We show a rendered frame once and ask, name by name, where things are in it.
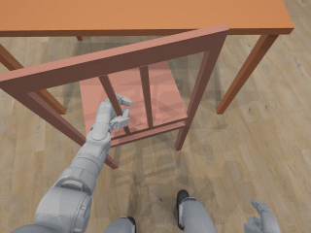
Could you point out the robot right foot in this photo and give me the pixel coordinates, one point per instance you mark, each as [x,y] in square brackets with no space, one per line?
[182,194]

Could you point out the robot left upper arm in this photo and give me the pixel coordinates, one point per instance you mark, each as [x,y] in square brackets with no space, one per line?
[63,210]

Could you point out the right robot shin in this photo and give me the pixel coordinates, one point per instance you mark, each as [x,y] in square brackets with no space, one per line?
[189,199]

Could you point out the robot left forearm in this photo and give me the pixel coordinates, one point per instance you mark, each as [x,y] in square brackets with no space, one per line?
[84,169]

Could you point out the robot right hand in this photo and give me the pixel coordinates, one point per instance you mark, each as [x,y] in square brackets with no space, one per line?
[267,223]

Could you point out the robot left hand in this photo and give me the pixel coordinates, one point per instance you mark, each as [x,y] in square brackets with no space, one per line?
[106,113]

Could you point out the table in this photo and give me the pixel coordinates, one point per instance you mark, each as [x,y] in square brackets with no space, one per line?
[100,18]

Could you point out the chair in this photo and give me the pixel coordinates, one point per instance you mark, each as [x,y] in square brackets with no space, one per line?
[139,72]

